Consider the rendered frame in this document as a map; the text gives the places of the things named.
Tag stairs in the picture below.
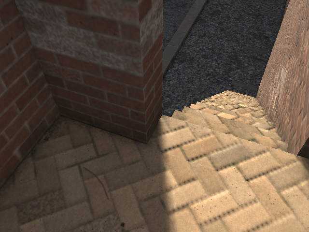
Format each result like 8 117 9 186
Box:
172 90 289 152

